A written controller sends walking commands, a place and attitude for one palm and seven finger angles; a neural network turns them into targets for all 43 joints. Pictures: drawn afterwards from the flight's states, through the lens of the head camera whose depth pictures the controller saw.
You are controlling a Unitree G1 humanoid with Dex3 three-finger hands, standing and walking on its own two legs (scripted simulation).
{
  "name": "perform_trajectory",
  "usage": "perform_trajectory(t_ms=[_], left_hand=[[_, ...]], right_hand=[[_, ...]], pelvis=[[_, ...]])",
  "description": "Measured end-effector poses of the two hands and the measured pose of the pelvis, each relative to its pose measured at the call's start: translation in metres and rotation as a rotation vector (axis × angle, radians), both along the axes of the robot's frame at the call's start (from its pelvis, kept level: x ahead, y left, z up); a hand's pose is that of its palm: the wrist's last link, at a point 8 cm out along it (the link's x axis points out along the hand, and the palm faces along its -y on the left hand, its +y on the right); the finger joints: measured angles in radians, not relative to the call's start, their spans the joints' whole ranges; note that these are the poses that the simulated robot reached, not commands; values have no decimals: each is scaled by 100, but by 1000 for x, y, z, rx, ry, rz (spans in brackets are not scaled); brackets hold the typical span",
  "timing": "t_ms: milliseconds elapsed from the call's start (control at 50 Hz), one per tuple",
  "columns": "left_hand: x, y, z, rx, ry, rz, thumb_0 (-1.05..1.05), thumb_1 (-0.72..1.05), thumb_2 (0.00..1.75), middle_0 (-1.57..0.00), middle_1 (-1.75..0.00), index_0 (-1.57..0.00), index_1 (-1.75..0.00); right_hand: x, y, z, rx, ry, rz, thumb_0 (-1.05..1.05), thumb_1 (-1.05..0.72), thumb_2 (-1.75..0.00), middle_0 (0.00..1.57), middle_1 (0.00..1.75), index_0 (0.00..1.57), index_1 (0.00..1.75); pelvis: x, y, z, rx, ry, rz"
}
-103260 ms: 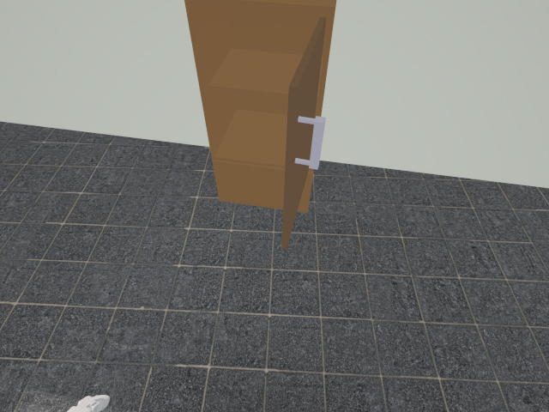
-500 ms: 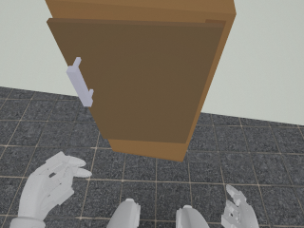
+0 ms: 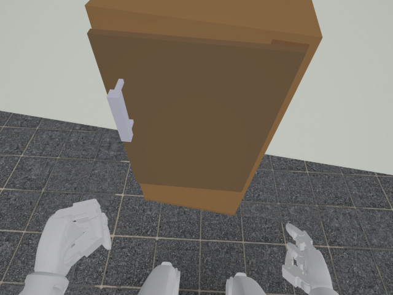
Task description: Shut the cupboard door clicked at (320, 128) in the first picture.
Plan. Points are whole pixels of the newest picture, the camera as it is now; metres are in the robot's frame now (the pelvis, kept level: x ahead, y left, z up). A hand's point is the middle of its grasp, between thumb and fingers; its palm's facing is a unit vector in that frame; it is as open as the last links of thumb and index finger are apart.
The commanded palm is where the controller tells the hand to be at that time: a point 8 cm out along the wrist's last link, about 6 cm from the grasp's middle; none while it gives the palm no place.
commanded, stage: raise the hand and make a fist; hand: left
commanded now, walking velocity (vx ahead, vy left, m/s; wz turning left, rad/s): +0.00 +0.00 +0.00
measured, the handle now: (123, 111) +0.49 +0.22 +0.06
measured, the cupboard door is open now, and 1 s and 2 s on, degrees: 5 5 5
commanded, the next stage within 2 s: bring the fist close to the handle in 0.60 s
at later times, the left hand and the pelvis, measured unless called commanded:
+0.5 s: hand (112, 219) +0.24 +0.17 +0.06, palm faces -0.01 -1.00 -0.03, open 3.1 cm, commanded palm +0.21 +0.23 +0.06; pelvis +0.01 -0.01 +0.00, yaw +0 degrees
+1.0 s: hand (117, 202) +0.27 +0.17 +0.06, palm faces -0.01 -1.00 -0.03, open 3.1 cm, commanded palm +0.26 +0.23 +0.06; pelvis +0.01 -0.02 +0.00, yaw +0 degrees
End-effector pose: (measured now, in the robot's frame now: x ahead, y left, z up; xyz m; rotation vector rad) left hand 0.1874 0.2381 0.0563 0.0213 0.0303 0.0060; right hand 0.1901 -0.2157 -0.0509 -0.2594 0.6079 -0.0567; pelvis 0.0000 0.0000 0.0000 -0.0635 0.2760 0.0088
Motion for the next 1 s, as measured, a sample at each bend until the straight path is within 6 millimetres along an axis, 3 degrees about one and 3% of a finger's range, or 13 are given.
perform_trajectory(t_ms=[140,340,520,780,1000], left_hand=[[12,2,2,7,1,-6,2,90,90,-128,-148,-128,-147],[28,-3,6,8,10,-16,2,90,90,-130,-150,-129,-149],[29,-14,6,14,-3,-12,2,90,90,-130,-150,-129,-150],[28,-23,5,16,-12,-12,2,90,90,-130,-150,-130,-150],[62,-12,4,11,-41,-18,2,90,90,-130,-150,-130,-150]], right_hand=[[-2,-1,-3,0,33,5,1,-90,-90,20,30,21,30],[-16,-24,-8,-15,92,-51,1,-90,-90,20,30,21,30],[-19,-39,-11,-21,103,-73,1,-90,-90,20,30,21,30],[-10,-42,-14,-3,84,-59,1,-90,-90,20,30,21,30],[-18,-44,-20,-12,115,-66,1,-90,-90,20,30,21,30]], pelvis=[[4,-1,2,-2,2,2],[11,-7,5,8,7,-5],[13,-15,5,20,11,-9],[11,-24,2,27,9,-8],[7,-24,1,23,11,-8]])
